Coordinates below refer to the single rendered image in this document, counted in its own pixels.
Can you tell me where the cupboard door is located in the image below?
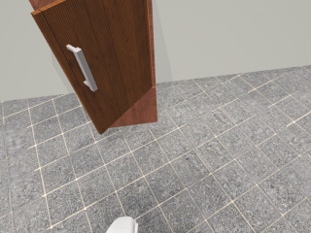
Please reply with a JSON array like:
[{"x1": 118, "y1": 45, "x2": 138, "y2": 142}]
[{"x1": 30, "y1": 0, "x2": 153, "y2": 135}]

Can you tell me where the left robot thigh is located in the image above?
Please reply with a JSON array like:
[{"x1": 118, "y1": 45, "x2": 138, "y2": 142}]
[{"x1": 106, "y1": 216, "x2": 139, "y2": 233}]

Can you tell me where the handle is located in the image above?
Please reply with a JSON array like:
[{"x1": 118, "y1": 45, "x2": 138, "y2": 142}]
[{"x1": 66, "y1": 45, "x2": 98, "y2": 92}]

